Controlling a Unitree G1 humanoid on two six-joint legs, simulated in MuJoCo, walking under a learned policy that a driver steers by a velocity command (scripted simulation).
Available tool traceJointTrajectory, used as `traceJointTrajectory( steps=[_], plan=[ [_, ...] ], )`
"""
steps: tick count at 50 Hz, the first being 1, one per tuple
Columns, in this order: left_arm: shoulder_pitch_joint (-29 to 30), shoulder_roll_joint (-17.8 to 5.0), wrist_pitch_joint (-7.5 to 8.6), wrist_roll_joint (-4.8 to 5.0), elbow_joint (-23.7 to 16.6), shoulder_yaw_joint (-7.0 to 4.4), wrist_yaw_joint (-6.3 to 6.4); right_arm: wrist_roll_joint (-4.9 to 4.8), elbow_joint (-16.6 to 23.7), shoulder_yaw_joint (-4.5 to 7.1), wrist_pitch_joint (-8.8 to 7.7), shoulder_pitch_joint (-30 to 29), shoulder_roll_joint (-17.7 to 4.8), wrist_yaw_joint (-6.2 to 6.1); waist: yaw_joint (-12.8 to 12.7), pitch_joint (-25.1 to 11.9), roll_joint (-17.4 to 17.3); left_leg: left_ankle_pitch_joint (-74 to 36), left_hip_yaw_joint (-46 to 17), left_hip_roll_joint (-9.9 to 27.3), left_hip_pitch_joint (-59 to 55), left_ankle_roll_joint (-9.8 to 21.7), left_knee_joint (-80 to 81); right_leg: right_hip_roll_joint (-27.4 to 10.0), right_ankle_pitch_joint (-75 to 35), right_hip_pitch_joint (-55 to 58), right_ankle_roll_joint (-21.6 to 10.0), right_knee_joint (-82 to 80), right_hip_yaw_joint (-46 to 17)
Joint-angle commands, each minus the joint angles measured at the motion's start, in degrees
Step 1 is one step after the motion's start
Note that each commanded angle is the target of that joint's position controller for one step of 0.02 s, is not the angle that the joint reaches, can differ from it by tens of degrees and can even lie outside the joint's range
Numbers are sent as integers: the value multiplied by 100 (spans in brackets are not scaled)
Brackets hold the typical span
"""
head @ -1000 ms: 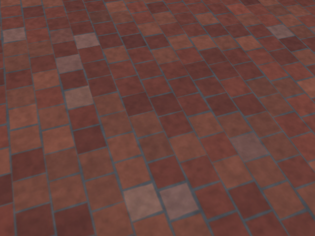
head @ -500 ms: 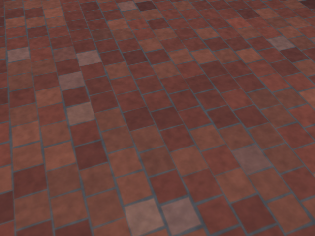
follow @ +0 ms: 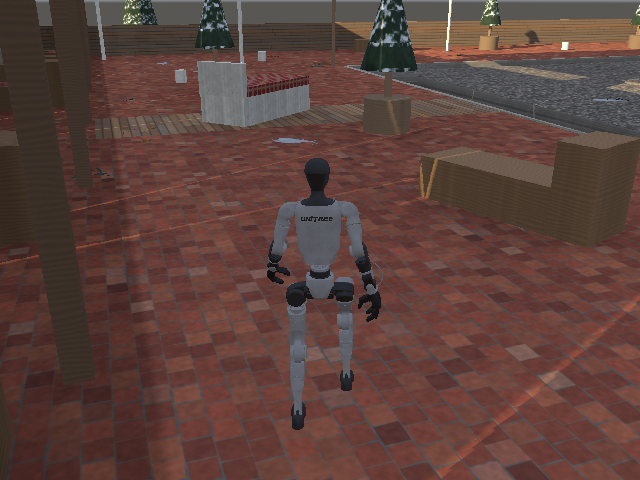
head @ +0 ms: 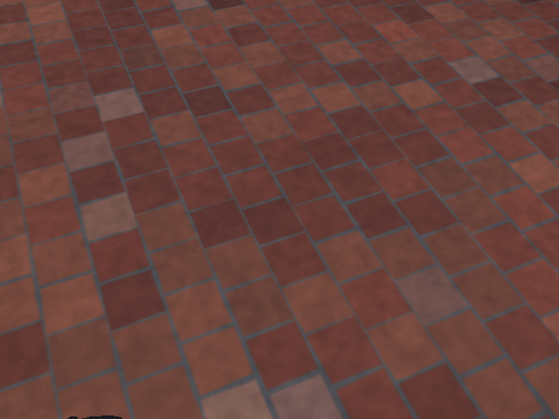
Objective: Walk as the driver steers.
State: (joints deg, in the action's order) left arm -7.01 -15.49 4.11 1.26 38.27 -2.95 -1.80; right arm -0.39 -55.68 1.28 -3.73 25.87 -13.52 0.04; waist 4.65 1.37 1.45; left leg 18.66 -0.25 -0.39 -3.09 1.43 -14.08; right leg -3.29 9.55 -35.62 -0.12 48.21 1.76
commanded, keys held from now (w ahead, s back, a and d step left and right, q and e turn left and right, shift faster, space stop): w+q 0.42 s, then q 0.58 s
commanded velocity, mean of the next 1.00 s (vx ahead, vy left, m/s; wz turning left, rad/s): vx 0.30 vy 0.00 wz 0.46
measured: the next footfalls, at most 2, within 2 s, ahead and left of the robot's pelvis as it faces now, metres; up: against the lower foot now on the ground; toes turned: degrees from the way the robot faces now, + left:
right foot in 0.14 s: +0.26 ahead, -0.14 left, +0.00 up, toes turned +2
left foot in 0.66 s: +0.46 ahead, +0.15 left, +0.00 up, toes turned +20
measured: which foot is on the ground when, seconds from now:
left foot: down 0.00-0.16, up 0.18-0.64, down 0.66-1.00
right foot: up 0.00-0.12, down 0.14-0.64, up 0.66-1.00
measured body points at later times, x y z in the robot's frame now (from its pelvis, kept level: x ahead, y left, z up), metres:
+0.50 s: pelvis +0.25 -0.03 +0.00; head +0.27 -0.02 +0.45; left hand +0.23 +0.25 -0.13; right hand +0.46 -0.26 -0.09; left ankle +0.38 +0.16 -0.68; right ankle +0.22 -0.14 -0.74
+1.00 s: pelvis +0.39 +0.05 +0.00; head +0.43 +0.09 +0.44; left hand +0.41 +0.37 -0.12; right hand +0.66 -0.14 -0.09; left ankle +0.43 +0.14 -0.74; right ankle +0.53 -0.09 -0.69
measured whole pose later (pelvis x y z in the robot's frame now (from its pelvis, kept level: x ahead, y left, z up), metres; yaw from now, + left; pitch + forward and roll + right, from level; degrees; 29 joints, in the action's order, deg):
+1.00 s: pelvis +0.39 +0.05 +0.00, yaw +30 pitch +3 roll -2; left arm -4.9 -17.3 -0.1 -0.3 43.4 -3.2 2.4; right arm 0.0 -35.5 4.3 1.1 11.3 -17.2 -1.6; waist 1.5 2.7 1.0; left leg 6.1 -7.1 -6.6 23.0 4.5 -26.7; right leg -0.8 17.5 -32.7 4.7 50.9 -7.2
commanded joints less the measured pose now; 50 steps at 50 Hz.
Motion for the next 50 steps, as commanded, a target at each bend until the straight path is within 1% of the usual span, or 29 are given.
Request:
traceJointTrajectory(
  steps=[1, 4, 5, 6, 7, 8, 9, 10, 11, 12, 13, 15, 19, 23, 25, 28, 30, 31, 32, 33, 34, 35, 36, 37, 38, 39, 41, 44, 50],
  plan=[
    [994, -106, 102, 16, -685, 50, -60, -63, 315, 235, -89, -81, -1170, -106, -5, 541, -772, -2014, -667, 1186, 848, 882, 860, 190, -794, 505, 39, -1153, 105],
    [888, -456, 132, 35, -712, -74, -29, -125, 296, 287, -82, -97, -1231, -103, -286, 529, -793, -2807, -823, 1457, 421, 754, 504, 260, -813, 820, -144, -1654, -127],
    [635, -593, 142, 21, -654, -141, -1, -112, 315, 319, -61, -144, -1299, -99, -475, 313, -837, -3691, -784, 1457, 304, 679, 94, 358, -700, 1222, -238, -1706, -88],
    [54, -756, 136, 11, -488, -243, 46, -91, 335, 327, -28, -193, -1302, -91, -819, -101, -825, -4503, -635, 1301, 387, 561, -671, 486, -633, 2067, -374, -1784, 9],
    [-849, -946, 108, 19, -224, -360, 111, -34, 391, 292, -3, -213, -1206, -84, -1247, -695, -772, -4473, -497, 1013, 927, 395, -1794, 417, -580, 3399, -504, -1733, -26],
    [-1865, -1371, 55, -66, -57, -469, 203, 131, 584, 163, 0, -146, -804, -77, -1527, -1623, 22, -2447, -341, 587, 2176, 207, -3682, -857, -36, 5116, -820, -1602, -1390],
    [-1878, -1558, 62, -216, -2, -423, 114, -61, 636, -10, -81, 709, -67, -64, -956, -2503, 1700, 1421, -575, -260, 3611, 8, -5452, -2133, 1794, 5981, -1578, -2830, -4244],
    [-1567, -968, 101, -161, -27, -291, 99, -239, 618, 180, -124, 276, -828, -43, -1064, -1701, 1139, 1232, -925, 41, 4110, 39, -6111, -1948, 2624, 5183, -1372, -3449, -4451],
    [-1122, -739, 130, -83, 5, -214, 104, -309, 805, 268, -121, -275, -1037, -44, -956, -806, 817, 684, -717, 303, 4398, 89, -6160, -1828, 2379, 4379, -1164, -3498, -3445],
    [-784, -635, 162, -88, 48, -182, 90, -244, 835, 264, -108, -499, -940, -78, -780, -431, 363, 220, -619, 561, 4175, 92, -5999, -1601, 1457, 3640, -1066, -3583, -2677],
    [-550, -508, 202, -149, 106, -166, 66, -156, 825, 291, -74, -531, -849, -92, -603, -265, 327, -78, -644, 724, 3899, 87, -5756, -1358, 780, 3100, -995, -3699, -2046],
    [-298, -342, 294, -193, 237, -154, 58, -182, 777, 301, 85, -311, -631, -84, -346, -197, 474, -292, -648, 887, 3446, 57, -5548, -1151, 261, 2580, -985, -4010, -1264],
    [-318, -562, 382, -189, 497, -241, 116, -102, 1112, 319, 261, -812, -562, -100, -295, 211, 189, -792, -724, 976, 4042, -99, -5010, -1251, -187, 2404, -1154, -4370, -516],
    [-339, -755, 284, -217, 607, -278, 223, -51, 1375, 274, 174, -1437, -505, 54, -435, 402, -3, -1916, -424, 867, 4051, -186, -3579, -1042, -1288, 2576, -1053, -4244, 423],
    [-463, -890, 201, -178, 653, -307, 283, 4, 1584, 217, 140, -1886, -396, 163, -628, 404, -37, -2220, -9, 738, 3744, -187, -2901, -999, -2025, 2648, -982, -3997, 797],
    [-612, -1085, 38, -39, 738, -368, 322, -15, 1865, 270, 190, -2080, -537, 281, -667, 218, 123, -1894, 164, 592, 3635, -55, -2405, -1190, -2756, 3281, -845, -3437, 894],
    [-514, -1209, -67, 85, 711, -417, 347, 19, 1956, 376, 237, -1847, -752, 317, -473, -41, 263, -1313, 366, 314, 3278, 141, -2220, -1258, -3628, 3606, -692, -2709, 925],
    [-430, -1226, -122, 131, 682, -431, 355, 20, 1894, 474, 245, -1402, -921, 318, -221, -298, 260, -1219, 486, 94, 2739, 287, -2002, -1178, -3994, 3612, -577, -1972, 978],
    [-407, -1088, -160, 141, 653, -384, 348, 22, 1719, 635, 234, -687, -1207, 260, 136, -682, 38, -1747, 539, -194, 1778, 480, -1511, -881, -3723, 3378, -343, -853, 1104],
    [-737, -812, -138, -76, 588, -274, 318, 20, 1703, 796, 261, -296, -1759, 108, 182, -1094, -880, -4116, -538, 518, 411, 805, -1456, -478, -1542, 2177, 81, 808, 1156],
    [-1424, -218, -90, -353, 417, -67, 252, 136, 1963, 798, 257, -699, -2254, 48, -584, -1832, -1930, -5782, -3120, 1999, -1142, 2092, -1666, 577, 3227, 159, 487, 2924, 529],
    [-1149, -738, -46, -179, 488, -133, 196, 136, 2190, 713, 218, -638, -1871, 139, -83, -2806, -1001, -4504, -3807, 2212, -1164, 2338, -1063, 543, 3139, 12, 383, 3443, -692],
    [-570, -899, -68, 10, 325, -188, 203, 93, 2217, 631, 174, -939, -1576, 176, -80, -2103, -597, -3539, -3140, 1936, -641, 2037, -819, 342, 2512, -338, 247, 3316, -720],
    [-368, -805, -105, -41, 299, -169, 278, -22, 2180, 577, 179, -1220, -1357, 150, -249, -1415, -262, -2778, -2635, 1624, 112, 1685, -697, 127, 2011, -435, 212, 2853, -658],
    [-301, -836, -170, -123, 336, -187, 357, -55, 2219, 519, 216, -1486, -1182, 99, -393, -1002, -261, -2437, -2301, 1408, 846, 1479, -559, -32, 1699, -250, 216, 2435, -675],
    [-363, -893, -246, -139, 335, -216, 380, 17, 2282, 494, 243, -1639, -1126, 58, -563, -873, -448, -2331, -2115, 1236, 1417, 1379, -433, -67, 1490, 146, 199, 2178, -699],
    [-513, -782, -315, -182, 366, -205, 395, 120, 2376, 518, 246, -1710, -1189, 10, -667, -919, -585, -2704, -1903, 1054, 1821, 1365, -378, 77, 1248, 508, 256, 1835, -618],
    [-362, -650, -352, -201, 338, -155, 446, 55, 2376, 567, 278, -1558, -1306, -99, -595, -1037, -583, -2697, -1894, 976, 1742, 1347, -466, 188, 1052, 431, 422, 1140, -690],
    [102, -642, -365, -141, 209, -146, 423, 39, 2487, 566, 462, -1602, -1295, -224, -413, -784, -904, -614, -2370, 745, 1897, 1111, -408, 340, 679, 540, 512, -15, -849]
  ],
)
Keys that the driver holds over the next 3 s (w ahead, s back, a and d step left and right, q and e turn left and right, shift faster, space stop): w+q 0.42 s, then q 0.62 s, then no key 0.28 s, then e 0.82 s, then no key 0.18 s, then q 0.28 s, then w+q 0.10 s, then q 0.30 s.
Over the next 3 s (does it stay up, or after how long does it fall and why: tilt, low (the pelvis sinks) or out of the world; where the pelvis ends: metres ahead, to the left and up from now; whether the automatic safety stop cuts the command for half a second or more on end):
stays up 0.48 0.08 -0.02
